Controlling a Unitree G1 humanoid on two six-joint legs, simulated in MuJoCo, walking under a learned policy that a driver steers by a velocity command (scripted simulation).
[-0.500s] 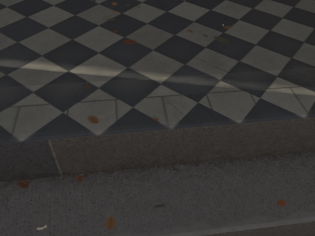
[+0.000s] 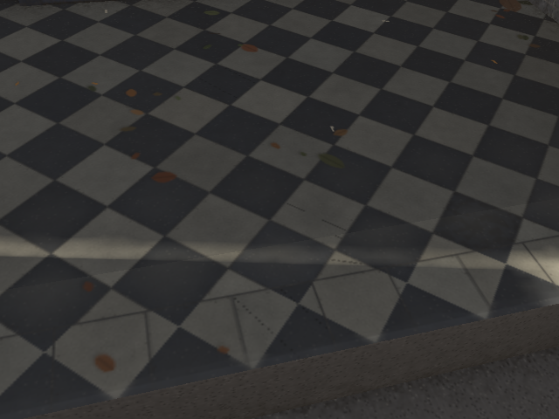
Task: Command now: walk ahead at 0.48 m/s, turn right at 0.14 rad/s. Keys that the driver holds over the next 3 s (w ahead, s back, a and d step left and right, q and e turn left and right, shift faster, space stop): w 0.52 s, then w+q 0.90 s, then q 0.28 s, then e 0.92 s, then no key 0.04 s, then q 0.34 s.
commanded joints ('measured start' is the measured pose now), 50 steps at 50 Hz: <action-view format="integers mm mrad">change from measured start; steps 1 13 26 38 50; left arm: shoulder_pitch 105 312 89 -522 -14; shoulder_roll -74 142 -19 10 -65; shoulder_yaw -19 -22 -5 -82 -28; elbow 160 129 -24 -306 106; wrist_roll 2 -17 -4 -3 6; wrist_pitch -52 -100 -61 21 -93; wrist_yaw -15 -69 -25 -26 30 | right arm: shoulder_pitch -152 -579 -156 102 -120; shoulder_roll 62 0 121 -70 60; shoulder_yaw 18 65 30 28 -1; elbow -153 -375 -33 -11 -122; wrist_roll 15 30 -20 29 23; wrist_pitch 4 97 11 -73 -23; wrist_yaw -45 -63 -81 -9 -65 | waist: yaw -61 -72 15 -8 -94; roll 52 -178 -72 175 33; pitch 116 131 155 100 77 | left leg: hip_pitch -574 -164 224 130 -375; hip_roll -22 47 214 276 94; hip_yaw -125 365 -183 73 -47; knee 502 -88 -1245 -1610 227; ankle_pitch -44 -521 -546 364 -72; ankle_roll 93 -99 62 83 -2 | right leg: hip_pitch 286 146 -646 -90 253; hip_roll -254 -342 -19 -110 -413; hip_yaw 573 229 399 -42 460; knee -582 -933 1043 514 -510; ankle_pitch -24 821 486 56 230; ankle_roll -156 -224 -220 -51 -45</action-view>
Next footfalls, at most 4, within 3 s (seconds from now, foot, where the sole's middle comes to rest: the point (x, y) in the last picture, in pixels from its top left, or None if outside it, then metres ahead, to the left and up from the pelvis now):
0.30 left None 0.31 0.15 -0.51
0.82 right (359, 285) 0.65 -0.11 -0.33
1.48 left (200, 196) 0.87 0.22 -0.33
1.90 right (245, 128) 1.13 0.14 -0.33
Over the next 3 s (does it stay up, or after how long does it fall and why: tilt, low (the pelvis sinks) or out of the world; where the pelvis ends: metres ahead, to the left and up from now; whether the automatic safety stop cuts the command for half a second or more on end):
stays up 0.93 0.09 0.44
